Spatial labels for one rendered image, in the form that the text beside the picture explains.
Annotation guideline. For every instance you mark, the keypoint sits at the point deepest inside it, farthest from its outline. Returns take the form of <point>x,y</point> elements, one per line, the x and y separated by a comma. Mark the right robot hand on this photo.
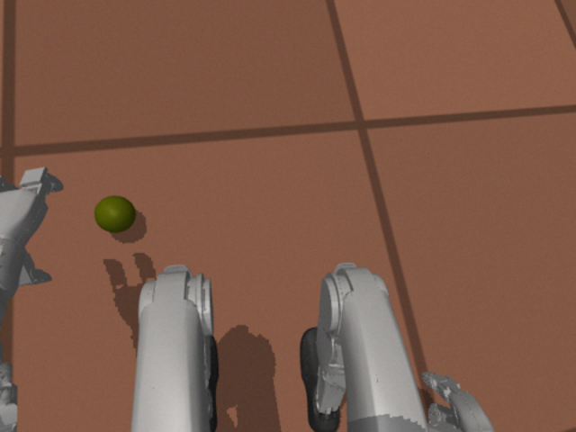
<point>465,415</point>

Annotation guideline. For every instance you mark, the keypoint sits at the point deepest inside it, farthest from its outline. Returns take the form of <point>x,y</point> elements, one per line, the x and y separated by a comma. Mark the right robot foot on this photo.
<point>319,422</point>

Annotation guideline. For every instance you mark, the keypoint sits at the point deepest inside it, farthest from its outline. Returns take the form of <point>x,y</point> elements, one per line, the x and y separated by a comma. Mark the ball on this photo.
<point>114,214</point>

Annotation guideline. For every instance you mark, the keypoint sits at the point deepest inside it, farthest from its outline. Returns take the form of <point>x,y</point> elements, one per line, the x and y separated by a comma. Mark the left robot hand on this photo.
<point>22,212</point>

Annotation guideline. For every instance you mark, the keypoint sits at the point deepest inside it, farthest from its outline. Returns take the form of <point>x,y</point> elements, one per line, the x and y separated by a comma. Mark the left robot arm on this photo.
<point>11,263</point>

